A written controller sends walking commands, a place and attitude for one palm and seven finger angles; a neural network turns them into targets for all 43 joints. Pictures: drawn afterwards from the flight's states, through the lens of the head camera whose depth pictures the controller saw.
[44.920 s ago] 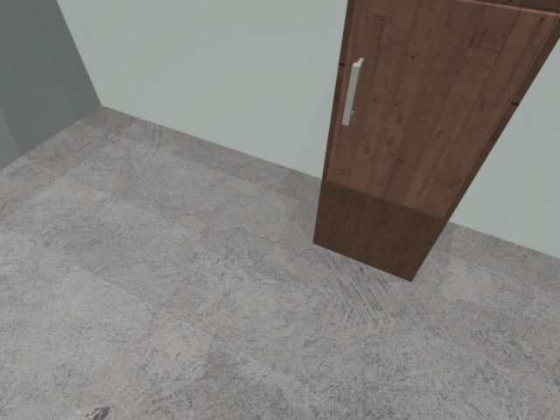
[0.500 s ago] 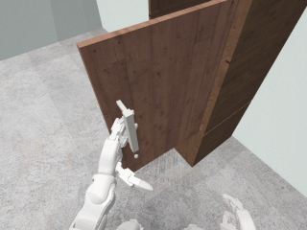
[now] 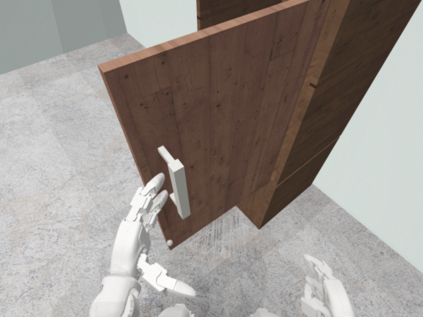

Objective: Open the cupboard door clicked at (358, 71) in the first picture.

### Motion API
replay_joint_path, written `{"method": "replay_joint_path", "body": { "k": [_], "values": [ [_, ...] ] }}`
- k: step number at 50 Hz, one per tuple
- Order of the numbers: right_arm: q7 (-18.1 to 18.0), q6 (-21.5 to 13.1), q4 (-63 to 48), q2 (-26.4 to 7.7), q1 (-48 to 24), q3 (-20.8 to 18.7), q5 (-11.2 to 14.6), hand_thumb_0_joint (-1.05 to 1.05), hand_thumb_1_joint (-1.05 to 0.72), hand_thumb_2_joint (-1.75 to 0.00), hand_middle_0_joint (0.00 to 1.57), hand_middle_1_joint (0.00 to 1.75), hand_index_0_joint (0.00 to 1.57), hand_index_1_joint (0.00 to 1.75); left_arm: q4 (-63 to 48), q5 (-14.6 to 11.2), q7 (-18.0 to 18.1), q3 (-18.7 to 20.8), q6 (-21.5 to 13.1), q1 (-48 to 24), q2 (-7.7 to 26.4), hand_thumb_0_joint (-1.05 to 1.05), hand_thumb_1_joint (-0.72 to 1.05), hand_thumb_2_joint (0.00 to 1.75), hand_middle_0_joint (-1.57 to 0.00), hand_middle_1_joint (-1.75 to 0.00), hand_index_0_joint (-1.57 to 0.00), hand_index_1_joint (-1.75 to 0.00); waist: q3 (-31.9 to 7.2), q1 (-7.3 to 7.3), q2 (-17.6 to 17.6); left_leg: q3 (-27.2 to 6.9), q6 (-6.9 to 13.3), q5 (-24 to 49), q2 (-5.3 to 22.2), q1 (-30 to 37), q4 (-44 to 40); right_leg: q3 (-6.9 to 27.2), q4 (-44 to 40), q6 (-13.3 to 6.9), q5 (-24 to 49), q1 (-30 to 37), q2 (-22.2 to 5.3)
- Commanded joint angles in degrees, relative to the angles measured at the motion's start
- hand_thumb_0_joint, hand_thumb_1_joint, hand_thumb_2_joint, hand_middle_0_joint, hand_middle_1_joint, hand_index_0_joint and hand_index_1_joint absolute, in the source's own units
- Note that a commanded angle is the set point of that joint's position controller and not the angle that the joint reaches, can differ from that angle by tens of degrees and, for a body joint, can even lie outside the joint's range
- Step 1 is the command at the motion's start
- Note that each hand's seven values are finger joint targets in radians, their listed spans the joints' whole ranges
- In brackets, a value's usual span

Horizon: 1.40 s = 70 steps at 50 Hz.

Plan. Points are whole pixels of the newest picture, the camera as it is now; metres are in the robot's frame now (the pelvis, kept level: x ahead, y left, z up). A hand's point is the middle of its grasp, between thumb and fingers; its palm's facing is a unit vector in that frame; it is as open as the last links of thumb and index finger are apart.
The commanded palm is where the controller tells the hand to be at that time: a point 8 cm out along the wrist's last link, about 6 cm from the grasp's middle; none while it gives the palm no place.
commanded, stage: slide the hand sideways off the handle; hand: left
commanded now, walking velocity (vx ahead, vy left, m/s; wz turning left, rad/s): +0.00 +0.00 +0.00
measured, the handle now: (175, 185) +0.33 +0.09 +0.07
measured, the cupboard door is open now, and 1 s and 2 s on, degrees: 87 87 87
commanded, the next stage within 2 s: draw the hand back to the body in 0.52 s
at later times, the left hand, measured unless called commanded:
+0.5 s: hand (139, 268) +0.19 +0.13 +0.06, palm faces -0.03 -1.00 -0.04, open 16.3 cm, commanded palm +0.17 +0.18 +0.07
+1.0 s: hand (107, 263) +0.19 +0.16 +0.11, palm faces -0.02 -1.00 -0.07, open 16.3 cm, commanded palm +0.15 +0.22 +0.12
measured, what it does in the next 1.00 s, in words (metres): stands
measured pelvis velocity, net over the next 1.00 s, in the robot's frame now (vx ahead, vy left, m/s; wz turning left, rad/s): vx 0.01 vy -0.01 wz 0.01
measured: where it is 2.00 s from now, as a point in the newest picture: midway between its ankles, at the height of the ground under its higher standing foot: outside the picture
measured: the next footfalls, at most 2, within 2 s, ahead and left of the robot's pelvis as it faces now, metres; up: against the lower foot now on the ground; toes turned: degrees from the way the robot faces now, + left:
none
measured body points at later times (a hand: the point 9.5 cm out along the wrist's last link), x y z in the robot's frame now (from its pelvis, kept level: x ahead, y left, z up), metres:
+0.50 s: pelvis +0.01 -0.02 -0.01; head +0.05 -0.02 +0.44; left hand +0.19 +0.18 +0.06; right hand +0.19 -0.24 -0.08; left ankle +0.00 +0.10 -0.68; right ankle +0.01 -0.12 -0.68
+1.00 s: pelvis +0.01 -0.01 +0.01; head +0.02 -0.01 +0.46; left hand +0.18 +0.21 +0.11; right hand +0.19 -0.23 -0.05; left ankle +0.00 +0.10 -0.68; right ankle +0.01 -0.12 -0.68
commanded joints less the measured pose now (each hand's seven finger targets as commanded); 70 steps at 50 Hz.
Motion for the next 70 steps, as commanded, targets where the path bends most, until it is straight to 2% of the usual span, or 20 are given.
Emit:
{"method": "replay_joint_path", "body": {
  "k": [1,4,7,12,16,21,29,32,34,40,49,51,54,56,57,58,59,60,64,70],
  "values": [
    [-0.7,-3.8,-9.2,-6.6,-2.4,-3.1,0.3,0.0,-0.9,-0.9,0.2,0.3,0.2,0.3,-16.2,-0.5,-2.2,0.0,-4.7,-1.2,0.0,0.0,-0.5,0.3,-0.15,-0.3,-0.15,-0.3,-10.5,-1.1,-2.0,-4.0,-1.4,16.6,-0.4,6.6,-9.1,-0.3,-5.4,-2.0,15.2,5.7,2.4],
    [-1.0,-3.9,-9.7,-6.8,-1.8,-3.4,0.3,0.0,-0.9,-0.9,0.2,0.3,0.2,0.3,-17.6,-1.1,-3.4,2.9,-4.6,3.7,2.6,0.0,-0.5,0.3,-0.15,-0.3,-0.15,-0.3,-12.1,-0.21,-2.4,-3.6,-1.3,18.5,-0.7,5.7,-8.1,0.0,-4.7,-2.1,17.2,7.2,2.5],
    [-1.0,-3.9,-10.5,-6.6,-1.4,-3.5,0.5,0.0,-0.9,-0.9,0.2,0.3,0.2,0.3,-19.3,-1.9,-4.6,2.8,-4.5,7.4,2.3,0.0,-0.5,0.3,-0.15,-0.3,-0.15,-0.3,-12.3,-0.23,-2.4,-3.4,-1.2,19.5,-0.7,5.5,-7.4,-0.1,-4.2,-1.8,18.5,7.0,2.4],
    [-1.6,-4.0,-10.5,-6.6,-1.6,-4.0,0.8,0.0,-0.9,-0.9,0.2,0.3,0.2,0.3,-21.0,-3.9,-6.5,7.3,-5.7,11.1,5.3,0.0,-0.5,0.3,-0.15,-0.3,-0.15,-0.3,-12.1,0.04,-3.5,-2.8,-1.0,18.4,-1.2,3.2,-5.8,0.7,-4.1,-1.6,19.6,7.7,2.5],
    [-2.2,-4.1,-10.1,-6.8,-2.3,-4.0,1.0,0.0,-0.9,-0.9,0.2,0.3,0.2,0.3,-20.1,-5.9,-8.7,9.9,-6.5,11.4,6.8,0.0,-0.5,0.3,-0.15,-0.3,-0.15,-0.3,-9.9,-0.38,-3.3,-2.6,-1.0,14.2,-1.4,0.6,-5.0,1.6,-4.9,-1.4,15.8,6.5,2.5],
    [-2.8,-4.9,-9.9,-7.0,-2.3,-4.2,1.4,0.0,-0.9,-0.9,0.2,0.3,0.2,0.3,-21.4,-8.3,-11.7,11.9,-7.3,12.3,8.3,0.0,-0.5,0.3,-0.15,-0.3,-0.15,-0.3,-11.5,-0.3,-0.4,-2.6,-1.0,14.6,-1.6,0.7,-4.1,2.2,-4.8,-1.5,15.7,6.6,2.4],
    [-3.7,-5.2,-9.3,-7.5,-3.0,-4.3,1.6,0.0,-0.9,-0.9,0.2,0.3,0.2,0.3,-18.7,-10.2,-13.5,15.5,-6.5,10.8,10.8,0.0,-0.5,0.3,-0.15,-0.3,-0.15,-0.3,-9.2,-0.51,-3.0,-2.8,-0.9,11.5,-1.6,-2.1,-3.3,3.5,-6.7,-1.3,10.1,5.9,2.3],
    [-3.6,-5.6,-9.8,-7.3,-3.0,-4.2,1.8,0.0,-0.9,-0.9,0.2,0.3,0.2,0.3,-21.6,-10.7,-13.6,15.7,-6.8,10.9,11.1,0.0,-0.5,0.3,-0.15,-0.3,-0.15,-0.3,-11.2,0.18,0.1,-2.7,-0.9,12.0,-1.7,-0.2,-4.1,3.3,-6.6,-1.4,10.4,6.6,2.2],
    [-3.8,-5.5,-10.0,-7.3,-3.0,-4.2,2.0,0.0,-0.9,-0.9,0.2,0.3,0.2,0.3,-23.0,-10.8,-13.1,18.0,-5.9,11.7,13.5,0.0,-0.5,0.3,-0.15,-0.3,-0.15,-0.3,-12.3,0.83,-0.2,-2.7,-0.7,13.0,-1.6,0.9,-5.2,3.1,-7.2,-1.5,11.3,8.8,2.5],
    [-4.2,-5.8,-9.6,-7.3,-4.0,-3.4,2.8,0.0,-0.9,-0.9,0.2,0.3,0.2,0.3,-22.1,-12.0,-13.4,18.2,-2.5,11.5,12.3,0.0,-0.5,0.3,-0.15,-0.3,-0.15,-0.3,-7.4,0.19,0.4,-3.1,-0.8,11.7,-1.3,3.5,-8.8,1.8,-10.2,-1.2,9.6,8.9,2.7],
    [-4.4,-7.7,-8.5,-7.6,-4.4,-2.8,3.1,0.0,-0.9,-0.9,0.2,0.3,0.2,0.3,-24.8,-13.4,-14.6,21.9,0.9,11.8,15.1,0.0,-0.5,0.3,-0.15,-0.3,-0.15,-0.3,-5.7,0.89,-0.1,-3.7,-0.7,13.6,-0.8,8.1,-12.9,0.3,-12.9,-1.3,12.0,12.5,3.1],
    [-4.4,-8.3,-8.6,-7.5,-4.4,-2.5,3.3,0.0,-0.9,-0.9,0.2,0.3,0.2,0.3,-25.9,-13.7,-14.9,21.3,1.5,11.6,14.2,0.0,-0.5,0.3,-0.15,-0.3,-0.15,-0.3,-5.0,0.84,1.0,-3.8,-0.9,13.7,-0.8,9.6,-14.0,-0.3,-13.2,-1.1,12.3,12.3,3.2],
    [-4.5,-9.0,-7.4,-7.8,-4.6,-2.4,3.3,0.0,-0.9,-0.9,0.2,0.3,0.2,0.3,-25.8,-14.2,-15.1,24.1,2.4,11.2,16.2,0.0,-0.4,0.34,-0.15,-0.3,-0.15,-0.3,-5.1,1.24,0.2,-4.0,-0.8,14.4,-0.7,10.7,-15.0,-0.2,-14.5,-1.2,12.8,14.1,3.3],
    [-4.5,-9.6,-7.3,-7.9,-4.8,-2.2,3.5,0.0,-0.9,-0.9,0.2,0.3,0.2,0.3,-27.2,-14.5,-15.9,23.3,3.1,10.1,15.7,0.0,-0.32,0.37,-0.16,-0.3,-0.16,-0.3,-4.5,1.01,1.8,-4.1,-0.9,14.7,-0.6,12.1,-16.0,-0.6,-15.0,-1.1,13.3,14.5,3.2],
    [-6.1,-8.6,-8.0,-7.4,-5.1,-2.4,2.6,0.0,-0.9,-0.9,0.2,0.3,0.2,0.3,-33.0,-5.5,-6.8,25.5,5.4,9.7,24.3,0.0,-0.29,0.39,-0.16,-0.3,-0.16,-0.3,-5.6,4.31,3.6,-3.0,-0.9,14.4,0.1,13.0,-19.1,3.0,-18.1,-2.0,12.6,17.4,1.7],
    [-6.6,-8.2,-7.5,-6.1,-4.6,-1.8,2.1,0.0,-0.9,-0.9,0.2,0.3,0.2,0.3,-31.6,-4.5,-2.8,23.1,7.6,13.6,18.9,0.0,-0.26,0.4,-0.16,-0.3,-0.16,-0.3,-2.6,2.76,3.5,-2.5,-1.0,13.5,-0.2,13.7,-20.1,2.5,-19.7,-1.8,11.7,17.0,1.4],
    [-6.6,-7.9,-6.6,-6.3,-4.5,-1.6,2.1,0.0,-0.9,-0.9,0.2,0.3,0.2,0.3,-31.1,-3.0,-0.2,22.3,9.1,13.1,18.1,0.0,-0.22,0.42,-0.16,-0.3,-0.16,-0.3,-1.0,2.65,2.2,-2.9,-1.0,13.4,0.0,14.2,-21.0,2.1,-20.9,-1.8,11.4,18.0,1.4],
    [-6.7,-7.3,-6.0,-6.0,-4.8,-1.5,2.0,0.0,-0.9,-0.9,0.2,0.3,0.2,0.3,-29.5,-2.1,1.3,21.1,10.1,14.4,16.6,0.0,-0.18,0.43,-0.16,-0.3,-0.16,-0.3,0.9,2.13,1.7,-2.6,-0.9,13.8,0.3,15.3,-21.4,1.7,-21.5,-1.5,11.4,17.7,1.4],
    [-7.0,-6.9,-4.4,-6.9,-6.3,-1.3,1.3,0.0,-0.9,-0.9,0.2,0.3,0.2,0.3,-30.0,-0.3,4.6,23.0,10.7,11.2,19.2,0.0,-0.05,0.5,-0.17,-0.3,-0.17,-0.3,1.0,2.37,0.6,-2.8,-0.7,15.4,0.5,19.7,-25.5,1.2,-24.8,-1.4,12.5,22.4,1.2],
    [-6.7,-7.8,-1.8,-6.9,-7.7,-1.0,1.0,0.0,-0.9,-0.9,0.2,0.3,0.2,0.3,-30.1,0.5,5.8,24.6,10.2,8.9,19.6,0.0,0.17,0.58,-0.17,-0.3,-0.17,-0.3,1.8,2.69,2.4,-2.7,-0.9,21.2,0.8,25.9,-30.7,0.9,-28.2,-1.3,17.0,28.0,1.1]
  ]
}}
